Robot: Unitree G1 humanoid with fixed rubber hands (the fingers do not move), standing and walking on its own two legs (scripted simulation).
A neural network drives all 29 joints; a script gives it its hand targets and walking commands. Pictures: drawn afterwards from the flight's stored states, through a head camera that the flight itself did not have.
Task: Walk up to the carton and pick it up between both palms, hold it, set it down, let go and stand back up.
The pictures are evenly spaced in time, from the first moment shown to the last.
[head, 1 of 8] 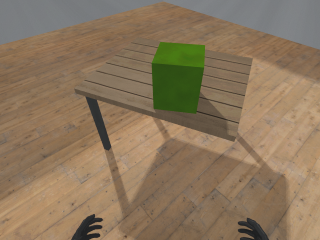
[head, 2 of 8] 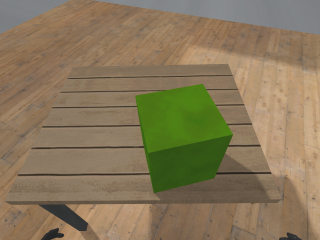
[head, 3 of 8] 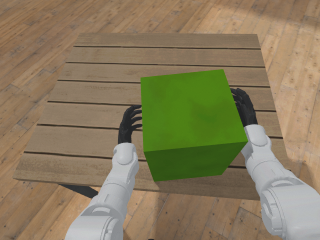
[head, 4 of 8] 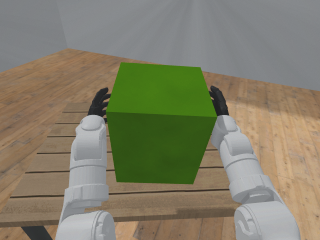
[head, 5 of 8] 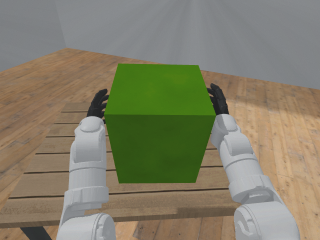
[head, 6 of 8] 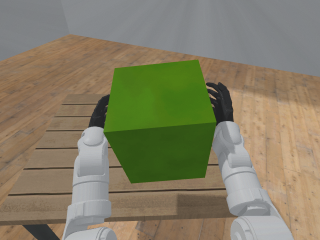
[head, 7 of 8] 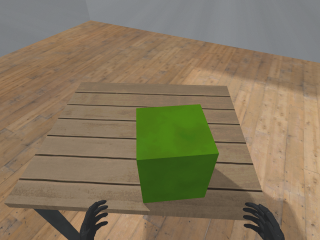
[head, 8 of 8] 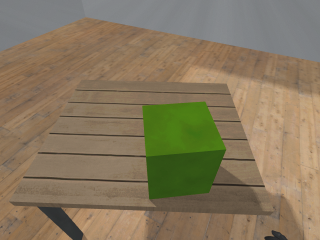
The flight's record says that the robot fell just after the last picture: no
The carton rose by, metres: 0.23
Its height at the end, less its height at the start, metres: +0.00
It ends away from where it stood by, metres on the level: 0.00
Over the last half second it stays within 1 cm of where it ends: yes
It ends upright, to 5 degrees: yes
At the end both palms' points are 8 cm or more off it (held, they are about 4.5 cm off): yes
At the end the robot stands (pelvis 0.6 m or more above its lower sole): yes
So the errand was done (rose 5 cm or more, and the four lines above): yes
